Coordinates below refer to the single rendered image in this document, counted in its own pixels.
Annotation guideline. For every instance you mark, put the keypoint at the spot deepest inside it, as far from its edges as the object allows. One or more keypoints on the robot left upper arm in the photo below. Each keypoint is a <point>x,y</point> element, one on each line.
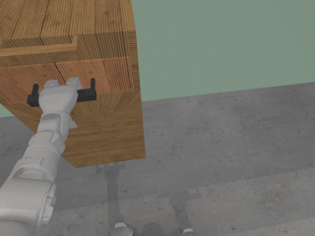
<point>25,204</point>

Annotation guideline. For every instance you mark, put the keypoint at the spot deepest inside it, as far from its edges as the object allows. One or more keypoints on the drawer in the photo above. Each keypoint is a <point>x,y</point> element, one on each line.
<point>109,74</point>

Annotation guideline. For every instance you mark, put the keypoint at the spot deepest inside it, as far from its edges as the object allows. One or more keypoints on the cabinet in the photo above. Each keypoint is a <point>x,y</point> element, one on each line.
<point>110,128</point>

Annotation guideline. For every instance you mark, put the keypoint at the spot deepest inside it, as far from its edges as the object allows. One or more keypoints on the robot left shin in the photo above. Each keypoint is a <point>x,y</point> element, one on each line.
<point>120,224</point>

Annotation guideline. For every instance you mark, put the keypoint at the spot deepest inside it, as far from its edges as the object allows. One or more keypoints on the handle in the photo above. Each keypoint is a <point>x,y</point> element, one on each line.
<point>86,94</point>
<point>39,54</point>

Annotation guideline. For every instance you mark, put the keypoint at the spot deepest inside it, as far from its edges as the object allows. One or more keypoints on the left robot hand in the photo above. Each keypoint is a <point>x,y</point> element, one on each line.
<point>60,97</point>

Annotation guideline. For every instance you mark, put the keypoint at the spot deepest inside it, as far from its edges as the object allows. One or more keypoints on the robot left thigh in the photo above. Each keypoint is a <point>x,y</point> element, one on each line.
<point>120,231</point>

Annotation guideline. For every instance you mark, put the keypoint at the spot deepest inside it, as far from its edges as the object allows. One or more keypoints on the left robot forearm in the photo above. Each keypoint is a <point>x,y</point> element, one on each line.
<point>45,147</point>

